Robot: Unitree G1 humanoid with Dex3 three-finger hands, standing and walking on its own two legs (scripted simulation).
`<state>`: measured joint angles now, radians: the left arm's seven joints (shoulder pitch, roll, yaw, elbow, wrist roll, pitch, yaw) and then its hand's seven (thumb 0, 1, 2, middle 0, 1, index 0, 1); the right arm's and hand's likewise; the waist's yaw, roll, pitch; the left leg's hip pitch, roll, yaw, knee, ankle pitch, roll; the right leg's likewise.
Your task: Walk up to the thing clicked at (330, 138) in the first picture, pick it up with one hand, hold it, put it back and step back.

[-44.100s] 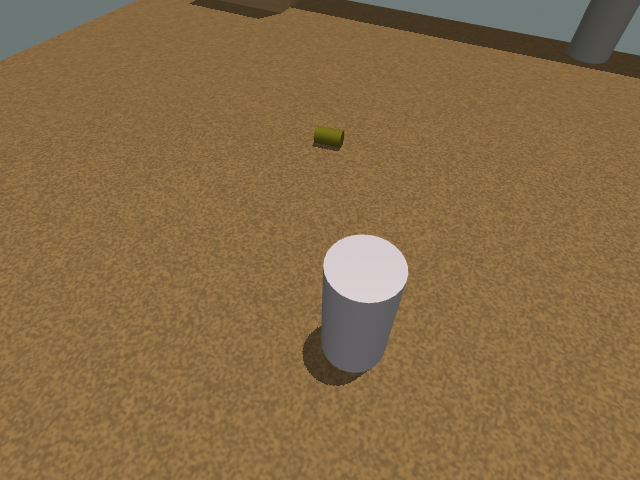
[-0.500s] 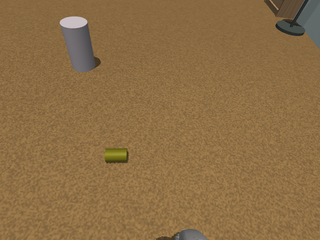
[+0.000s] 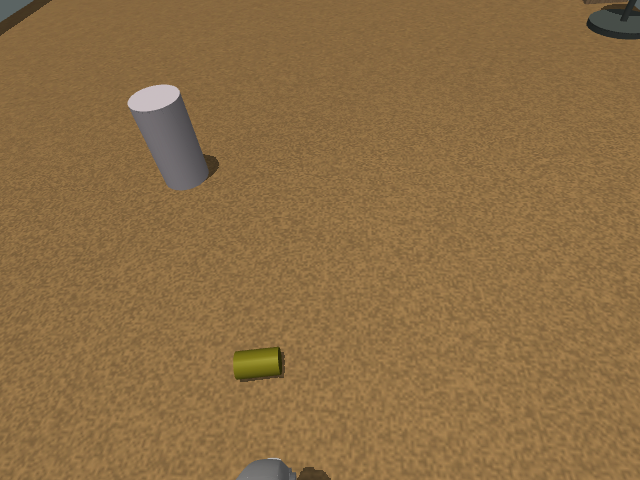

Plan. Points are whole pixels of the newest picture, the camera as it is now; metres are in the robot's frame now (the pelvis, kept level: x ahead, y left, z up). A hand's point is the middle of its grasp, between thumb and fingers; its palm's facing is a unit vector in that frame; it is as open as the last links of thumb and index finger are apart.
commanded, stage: walk up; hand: left
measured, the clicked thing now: (258, 363) +0.58 +0.28 -0.73
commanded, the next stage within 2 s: none
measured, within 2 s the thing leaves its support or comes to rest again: neither
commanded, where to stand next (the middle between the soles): +0.19 +0.03 m, yaw +1 degrees
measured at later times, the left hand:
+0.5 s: hand out of the picture +0.14 +0.32 -0.17, palm faces -0.05 -0.94 -0.33, open 7.4 cm
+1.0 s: hand (150, 441) +0.21 +0.28 -0.15, palm faces -0.02 -0.95 -0.32, open 7.4 cm
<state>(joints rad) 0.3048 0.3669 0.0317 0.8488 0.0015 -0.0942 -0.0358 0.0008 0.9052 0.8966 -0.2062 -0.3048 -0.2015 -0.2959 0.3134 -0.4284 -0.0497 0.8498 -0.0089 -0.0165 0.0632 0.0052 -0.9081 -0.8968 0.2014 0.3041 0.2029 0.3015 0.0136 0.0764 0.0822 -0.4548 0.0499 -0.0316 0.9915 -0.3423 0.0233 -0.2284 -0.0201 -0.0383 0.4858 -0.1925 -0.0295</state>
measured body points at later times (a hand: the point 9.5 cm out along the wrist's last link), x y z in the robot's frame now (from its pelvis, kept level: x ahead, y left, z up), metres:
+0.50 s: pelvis +0.09 +0.06 -0.01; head +0.12 +0.08 +0.44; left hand +0.14 +0.37 -0.15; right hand +0.16 -0.26 -0.10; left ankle +0.14 +0.16 -0.74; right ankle +0.13 -0.10 -0.71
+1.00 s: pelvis +0.11 +0.04 +0.00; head +0.11 +0.04 +0.45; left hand +0.21 +0.33 -0.13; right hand +0.17 -0.27 -0.13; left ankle +0.14 +0.16 -0.74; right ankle +0.13 -0.09 -0.74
